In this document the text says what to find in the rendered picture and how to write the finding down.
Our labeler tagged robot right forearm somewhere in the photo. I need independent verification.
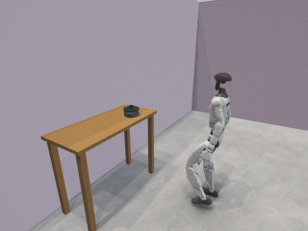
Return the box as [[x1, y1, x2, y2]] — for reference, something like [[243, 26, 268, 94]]
[[221, 118, 230, 134]]

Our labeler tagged robot left forearm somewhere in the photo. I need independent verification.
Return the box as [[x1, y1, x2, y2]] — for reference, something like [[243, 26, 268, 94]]
[[206, 123, 222, 152]]

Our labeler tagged left robot hand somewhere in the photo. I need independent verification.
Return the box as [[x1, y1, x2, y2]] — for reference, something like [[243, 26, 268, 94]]
[[197, 150, 212, 168]]

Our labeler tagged left robot upper arm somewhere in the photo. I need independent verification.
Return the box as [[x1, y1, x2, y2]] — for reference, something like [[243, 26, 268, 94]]
[[211, 97, 225, 129]]

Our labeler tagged lid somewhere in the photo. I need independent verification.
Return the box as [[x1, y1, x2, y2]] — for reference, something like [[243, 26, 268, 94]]
[[123, 106, 139, 112]]

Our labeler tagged right robot upper arm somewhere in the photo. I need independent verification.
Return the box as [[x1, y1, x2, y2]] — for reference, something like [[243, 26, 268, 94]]
[[226, 105, 231, 120]]

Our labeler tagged pot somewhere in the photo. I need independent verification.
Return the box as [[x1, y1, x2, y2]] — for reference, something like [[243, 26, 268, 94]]
[[124, 110, 139, 117]]

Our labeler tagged table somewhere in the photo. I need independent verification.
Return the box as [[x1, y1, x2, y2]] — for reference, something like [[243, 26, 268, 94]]
[[40, 104, 157, 231]]

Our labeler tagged right robot thigh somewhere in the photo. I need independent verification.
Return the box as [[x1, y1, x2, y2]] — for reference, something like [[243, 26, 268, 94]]
[[202, 153, 214, 170]]

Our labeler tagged robot torso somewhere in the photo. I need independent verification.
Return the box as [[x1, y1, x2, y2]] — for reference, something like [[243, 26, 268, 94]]
[[207, 94, 230, 148]]

